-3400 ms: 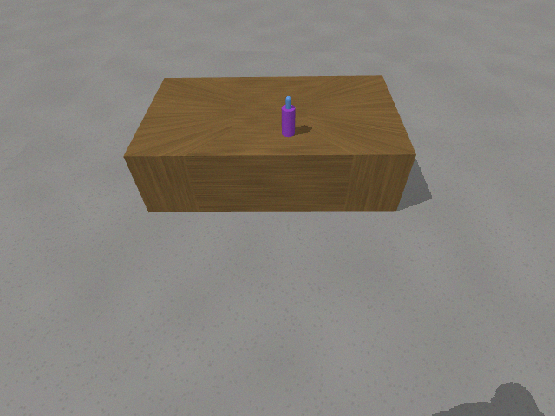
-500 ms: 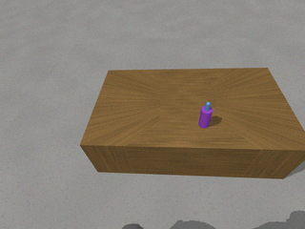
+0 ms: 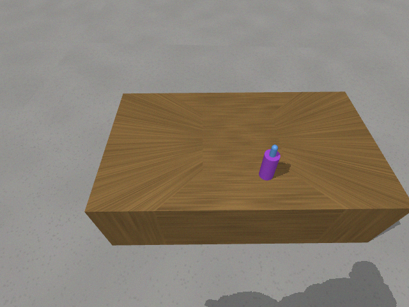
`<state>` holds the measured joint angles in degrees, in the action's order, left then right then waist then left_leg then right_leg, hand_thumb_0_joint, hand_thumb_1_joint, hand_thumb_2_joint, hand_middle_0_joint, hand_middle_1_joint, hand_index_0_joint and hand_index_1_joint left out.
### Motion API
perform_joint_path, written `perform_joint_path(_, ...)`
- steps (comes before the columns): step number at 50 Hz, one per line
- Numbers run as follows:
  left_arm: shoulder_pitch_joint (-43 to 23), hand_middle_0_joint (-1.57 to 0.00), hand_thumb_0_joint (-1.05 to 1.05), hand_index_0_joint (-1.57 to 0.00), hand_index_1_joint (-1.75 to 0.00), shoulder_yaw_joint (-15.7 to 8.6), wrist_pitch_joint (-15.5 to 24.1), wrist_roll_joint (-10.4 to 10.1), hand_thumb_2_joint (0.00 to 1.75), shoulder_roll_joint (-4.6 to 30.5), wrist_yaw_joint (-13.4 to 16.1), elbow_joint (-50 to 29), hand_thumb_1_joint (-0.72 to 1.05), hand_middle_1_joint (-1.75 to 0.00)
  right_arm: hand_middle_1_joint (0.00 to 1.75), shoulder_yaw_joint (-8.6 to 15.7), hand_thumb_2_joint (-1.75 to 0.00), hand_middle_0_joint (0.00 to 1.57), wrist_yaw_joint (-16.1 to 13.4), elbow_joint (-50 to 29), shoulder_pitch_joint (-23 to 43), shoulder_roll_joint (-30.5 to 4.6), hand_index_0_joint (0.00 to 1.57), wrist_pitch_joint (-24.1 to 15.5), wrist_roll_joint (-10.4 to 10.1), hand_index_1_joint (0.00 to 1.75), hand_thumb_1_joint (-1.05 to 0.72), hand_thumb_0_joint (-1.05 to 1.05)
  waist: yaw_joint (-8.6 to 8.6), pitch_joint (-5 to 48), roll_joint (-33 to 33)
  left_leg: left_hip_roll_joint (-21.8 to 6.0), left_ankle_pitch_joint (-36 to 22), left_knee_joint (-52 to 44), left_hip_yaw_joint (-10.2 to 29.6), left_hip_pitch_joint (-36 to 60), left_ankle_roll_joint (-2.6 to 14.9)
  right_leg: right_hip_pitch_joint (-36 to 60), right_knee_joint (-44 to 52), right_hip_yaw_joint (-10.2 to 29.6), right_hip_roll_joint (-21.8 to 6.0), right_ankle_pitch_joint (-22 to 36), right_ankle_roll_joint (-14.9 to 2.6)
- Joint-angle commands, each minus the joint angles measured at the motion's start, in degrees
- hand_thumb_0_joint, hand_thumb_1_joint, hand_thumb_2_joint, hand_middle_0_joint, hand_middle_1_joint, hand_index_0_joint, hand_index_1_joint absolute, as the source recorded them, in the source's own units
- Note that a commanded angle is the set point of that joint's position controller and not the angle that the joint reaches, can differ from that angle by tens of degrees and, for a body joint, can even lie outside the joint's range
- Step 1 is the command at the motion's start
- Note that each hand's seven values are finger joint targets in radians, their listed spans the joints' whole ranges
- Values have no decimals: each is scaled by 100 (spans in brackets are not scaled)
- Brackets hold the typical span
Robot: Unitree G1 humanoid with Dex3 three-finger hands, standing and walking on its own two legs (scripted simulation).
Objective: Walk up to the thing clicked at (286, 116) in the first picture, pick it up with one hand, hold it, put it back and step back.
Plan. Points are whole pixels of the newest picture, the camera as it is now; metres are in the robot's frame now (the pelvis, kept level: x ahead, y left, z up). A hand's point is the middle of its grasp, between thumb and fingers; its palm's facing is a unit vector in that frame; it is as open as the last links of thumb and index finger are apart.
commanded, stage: walk up
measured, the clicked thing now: (270, 161) +0.68 -0.23 -0.30
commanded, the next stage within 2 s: stand in 1.24 s
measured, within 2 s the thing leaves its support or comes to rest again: neither
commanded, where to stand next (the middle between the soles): +0.08 -0.02 m, yaw +1 degrees
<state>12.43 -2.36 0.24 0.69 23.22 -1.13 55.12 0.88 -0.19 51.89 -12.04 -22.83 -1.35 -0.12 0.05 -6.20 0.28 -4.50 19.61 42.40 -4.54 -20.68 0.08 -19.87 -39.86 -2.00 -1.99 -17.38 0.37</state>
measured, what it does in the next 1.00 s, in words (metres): stands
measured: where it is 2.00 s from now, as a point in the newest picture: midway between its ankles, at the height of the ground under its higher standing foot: outside the picture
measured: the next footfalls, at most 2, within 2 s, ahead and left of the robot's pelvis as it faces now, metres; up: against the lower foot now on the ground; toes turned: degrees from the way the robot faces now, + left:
none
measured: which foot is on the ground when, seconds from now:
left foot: down 0.00-1.00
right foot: down 0.00-1.00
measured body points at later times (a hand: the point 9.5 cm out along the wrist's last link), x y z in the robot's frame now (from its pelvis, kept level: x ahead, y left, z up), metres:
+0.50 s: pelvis +0.02 -0.01 +0.03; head +0.03 -0.01 +0.48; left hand +0.13 +0.29 -0.10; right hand +0.11 -0.32 -0.10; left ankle +0.04 +0.12 -0.72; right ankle +0.04 -0.13 -0.72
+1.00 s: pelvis +0.03 -0.01 +0.03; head +0.04 -0.01 +0.48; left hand +0.11 +0.29 -0.10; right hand +0.11 -0.31 -0.10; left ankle +0.04 +0.12 -0.72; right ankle +0.04 -0.13 -0.72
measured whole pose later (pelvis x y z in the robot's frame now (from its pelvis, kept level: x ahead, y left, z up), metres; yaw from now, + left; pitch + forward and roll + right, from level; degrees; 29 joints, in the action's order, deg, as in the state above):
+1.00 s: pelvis +0.03 -0.01 +0.03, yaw -1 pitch -2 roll +0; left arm 4.7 -1.3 -0.6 0.2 19.4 -1.3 67.4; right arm 0.2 0.2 67.3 -4.6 -19.8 -1.2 0.7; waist 0.3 -2.7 0.0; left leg -3.5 9.6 18.2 -5.7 -6.6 -1.5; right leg -7.6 -18.8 -1.4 -1.3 -9.4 0.6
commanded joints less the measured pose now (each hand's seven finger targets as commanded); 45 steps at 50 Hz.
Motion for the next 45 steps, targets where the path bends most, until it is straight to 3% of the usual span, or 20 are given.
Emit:
perform_joint_path(1,-570,-20,0,-20,-30,-156,135,-45,90,1304,83,-369,90,-30,30,298,-90,20,-56,-39,-5,-1211,20,-150,-49,30,-90,0,-178,599,324,-33,-50,-1000,439,1008,190,-576,1368,1174,-918,318,-697)
perform_joint_path(2,-576,-20,0,-20,-30,-119,124,-50,90,1189,78,-305,90,-30,30,296,-90,20,-45,29,102,-1273,20,-176,-39,30,-90,0,-135,599,305,-290,-117,-1324,698,861,259,-370,1208,889,-635,255,-471)
perform_joint_path(4,-478,-20,0,-20,-30,-106,109,-49,90,1126,60,-117,90,-30,30,231,-90,20,-25,158,325,-1337,20,-211,-24,30,-90,0,33,721,305,-581,-234,-1602,1017,478,387,307,1070,711,-417,350,-371)
perform_joint_path(8,-725,-20,0,-20,-30,-77,129,-101,90,1081,69,95,90,-30,30,126,-90,20,-36,490,514,-1223,20,-252,-16,30,-90,0,20,884,72,-393,-1142,-1754,671,698,203,814,1209,771,-570,1368,-394)
perform_joint_path(15,-1083,-20,0,-20,-30,-18,93,-118,90,949,78,425,90,-30,30,97,-90,20,-37,887,838,-1098,20,-206,3,30,-90,0,14,976,60,-401,-1444,-2134,515,1234,121,976,1751,712,-601,1411,-286)
perform_joint_path(22,-1297,-20,0,-20,-30,-16,70,-88,90,892,64,686,90,-30,30,80,-90,20,-20,1109,1060,-1022,20,-178,37,30,-90,0,3,849,-12,-422,-1326,-2545,486,1354,41,1096,2187,681,-588,1259,-194)
perform_joint_path(31,-1255,-20,0,-20,-30,-33,62,-52,90,872,51,834,90,-30,30,92,-90,20,-13,1189,1159,-1017,20,-155,57,30,-90,0,3,768,-26,-415,-1024,-2707,454,1562,25,951,2508,709,-576,975,-155)
perform_joint_path(39,-1165,-20,0,-20,-30,-63,77,-35,90,862,61,853,90,-30,30,108,-90,20,-25,1196,1076,-1007,20,-146,54,30,-90,0,-9,960,5,-448,-1353,-2687,430,1698,25,1153,2474,692,-585,1367,-146)
perform_joint_path(45,-1132,-20,0,-20,-30,-83,66,-30,90,855,76,855,90,-30,30,138,-90,20,-33,1174,1045,-972,20,-118,52,30,-90,0,-31,857,55,-453,-1359,-2700,435,1709,23,1074,2483,646,-547,1274,-127)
